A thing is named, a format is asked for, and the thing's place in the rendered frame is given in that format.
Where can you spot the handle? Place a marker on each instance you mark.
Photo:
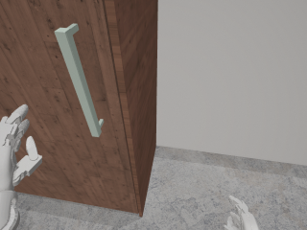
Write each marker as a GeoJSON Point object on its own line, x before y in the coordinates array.
{"type": "Point", "coordinates": [73, 63]}

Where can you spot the robot left hand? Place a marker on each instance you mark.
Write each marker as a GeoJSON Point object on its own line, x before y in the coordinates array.
{"type": "Point", "coordinates": [12, 129]}

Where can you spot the robot left forearm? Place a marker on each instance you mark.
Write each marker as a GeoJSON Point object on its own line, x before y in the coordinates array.
{"type": "Point", "coordinates": [9, 214]}

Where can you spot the wardrobe door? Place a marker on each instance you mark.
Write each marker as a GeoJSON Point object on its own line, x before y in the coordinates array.
{"type": "Point", "coordinates": [76, 166]}

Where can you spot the robot right hand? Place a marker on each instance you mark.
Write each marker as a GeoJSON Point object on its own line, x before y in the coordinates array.
{"type": "Point", "coordinates": [245, 220]}

